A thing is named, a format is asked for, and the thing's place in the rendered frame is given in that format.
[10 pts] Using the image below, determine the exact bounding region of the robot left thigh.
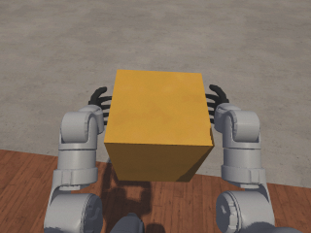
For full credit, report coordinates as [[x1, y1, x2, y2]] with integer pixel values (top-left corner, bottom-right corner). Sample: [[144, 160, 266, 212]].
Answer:
[[110, 216, 144, 233]]

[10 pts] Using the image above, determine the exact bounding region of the carton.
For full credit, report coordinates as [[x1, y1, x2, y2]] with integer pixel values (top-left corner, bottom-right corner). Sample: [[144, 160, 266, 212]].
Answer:
[[103, 69, 215, 183]]

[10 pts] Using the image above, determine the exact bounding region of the robot left shin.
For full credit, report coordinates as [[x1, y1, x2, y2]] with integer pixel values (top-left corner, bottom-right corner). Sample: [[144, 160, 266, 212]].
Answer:
[[127, 213, 140, 219]]

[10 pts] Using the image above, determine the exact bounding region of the robot left forearm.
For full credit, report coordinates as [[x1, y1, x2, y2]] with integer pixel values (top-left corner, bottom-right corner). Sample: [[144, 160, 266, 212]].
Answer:
[[44, 104, 105, 231]]

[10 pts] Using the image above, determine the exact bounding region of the robot right hand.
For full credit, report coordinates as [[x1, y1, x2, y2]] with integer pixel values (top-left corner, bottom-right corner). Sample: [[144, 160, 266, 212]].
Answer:
[[205, 84, 229, 124]]

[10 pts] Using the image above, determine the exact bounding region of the left robot upper arm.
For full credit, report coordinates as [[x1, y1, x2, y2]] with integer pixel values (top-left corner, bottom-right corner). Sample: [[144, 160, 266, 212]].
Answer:
[[44, 193, 103, 233]]

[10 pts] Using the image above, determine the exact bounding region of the robot left hand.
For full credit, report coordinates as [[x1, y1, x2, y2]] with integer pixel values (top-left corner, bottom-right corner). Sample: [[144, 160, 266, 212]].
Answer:
[[88, 86, 113, 125]]

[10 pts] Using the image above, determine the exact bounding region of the robot right forearm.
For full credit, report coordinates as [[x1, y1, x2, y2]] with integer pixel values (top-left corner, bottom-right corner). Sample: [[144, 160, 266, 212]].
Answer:
[[214, 103, 275, 222]]

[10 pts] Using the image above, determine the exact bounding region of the right robot upper arm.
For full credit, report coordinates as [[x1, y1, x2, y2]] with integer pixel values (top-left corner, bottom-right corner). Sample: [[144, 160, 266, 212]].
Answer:
[[216, 190, 303, 233]]

